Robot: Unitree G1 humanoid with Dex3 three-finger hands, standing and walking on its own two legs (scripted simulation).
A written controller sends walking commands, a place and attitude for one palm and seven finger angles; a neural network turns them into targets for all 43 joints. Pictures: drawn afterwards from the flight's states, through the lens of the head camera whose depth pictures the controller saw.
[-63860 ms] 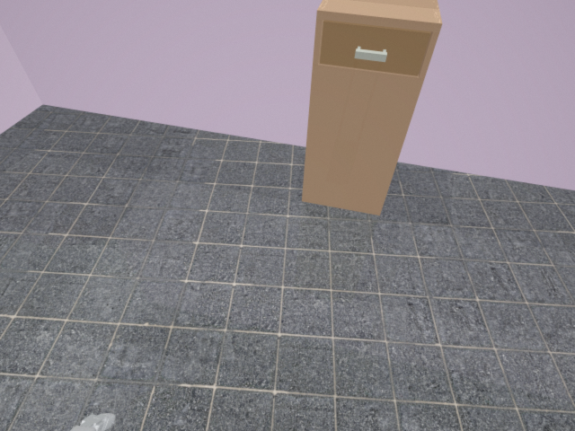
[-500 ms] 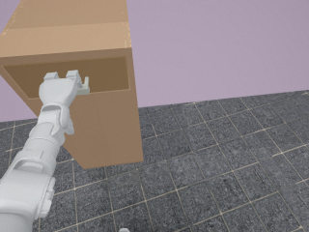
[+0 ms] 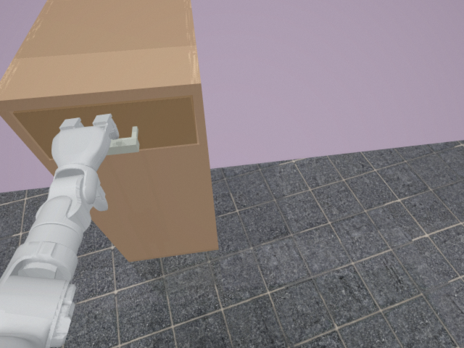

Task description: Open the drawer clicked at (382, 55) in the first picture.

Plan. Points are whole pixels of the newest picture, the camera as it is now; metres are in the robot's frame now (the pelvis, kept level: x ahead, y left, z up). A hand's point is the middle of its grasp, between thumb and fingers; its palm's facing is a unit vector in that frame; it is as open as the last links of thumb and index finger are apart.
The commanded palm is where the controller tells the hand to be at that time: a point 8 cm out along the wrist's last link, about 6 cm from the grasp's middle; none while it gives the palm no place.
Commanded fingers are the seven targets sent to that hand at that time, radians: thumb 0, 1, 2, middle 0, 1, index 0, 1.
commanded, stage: lift the fingers back up to retry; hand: left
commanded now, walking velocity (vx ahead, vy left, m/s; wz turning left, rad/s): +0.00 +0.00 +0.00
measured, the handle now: (114, 139) +0.53 +0.25 +0.03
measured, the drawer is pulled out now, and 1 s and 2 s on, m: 0.00 0.00 0.00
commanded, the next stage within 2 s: re-aim the fingers above the handle in 0.38 s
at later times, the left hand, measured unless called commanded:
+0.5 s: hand (88, 162) +0.42 +0.26 +0.08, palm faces -0.05 -0.03 -1.00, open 13.9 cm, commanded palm +0.40 +0.26 +0.14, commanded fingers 0.00 -0.50 0.30 -0.30 -1.20 -0.30 -1.20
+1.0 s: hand (94, 155) +0.43 +0.25 +0.08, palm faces -0.03 -0.03 -1.00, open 13.9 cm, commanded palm +0.41 +0.26 +0.14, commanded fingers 0.00 -0.50 0.30 -0.30 -1.20 -0.30 -1.20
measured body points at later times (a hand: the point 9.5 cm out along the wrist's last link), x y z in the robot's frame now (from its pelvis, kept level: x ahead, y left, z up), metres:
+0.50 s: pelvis +0.02 -0.01 +0.01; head +0.06 -0.03 +0.46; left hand +0.42 +0.25 +0.13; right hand +0.14 -0.28 -0.12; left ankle +0.01 +0.11 -0.72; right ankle -0.02 -0.13 -0.72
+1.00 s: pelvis +0.01 -0.02 +0.01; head +0.06 -0.04 +0.46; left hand +0.43 +0.25 +0.14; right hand +0.09 -0.28 -0.13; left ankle +0.01 +0.11 -0.72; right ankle -0.02 -0.13 -0.72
